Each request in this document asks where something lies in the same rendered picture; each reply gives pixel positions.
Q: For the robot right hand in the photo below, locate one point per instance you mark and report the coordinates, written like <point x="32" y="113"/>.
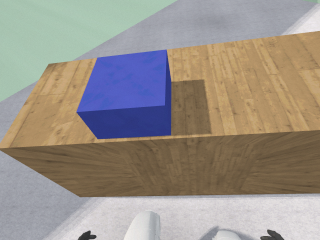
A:
<point x="273" y="236"/>

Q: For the robot thigh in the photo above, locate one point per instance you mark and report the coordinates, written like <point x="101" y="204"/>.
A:
<point x="145" y="226"/>
<point x="226" y="235"/>

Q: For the carton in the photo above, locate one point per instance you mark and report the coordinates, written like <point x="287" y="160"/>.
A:
<point x="128" y="96"/>

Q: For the robot right thigh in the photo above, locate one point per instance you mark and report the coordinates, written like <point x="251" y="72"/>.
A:
<point x="226" y="235"/>

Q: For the robot left thigh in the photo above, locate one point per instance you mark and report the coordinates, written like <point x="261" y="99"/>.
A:
<point x="145" y="226"/>

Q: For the robot left hand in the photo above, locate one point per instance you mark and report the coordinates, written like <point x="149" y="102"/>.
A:
<point x="87" y="236"/>

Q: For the pedestal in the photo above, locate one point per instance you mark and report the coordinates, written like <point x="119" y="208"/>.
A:
<point x="245" y="120"/>

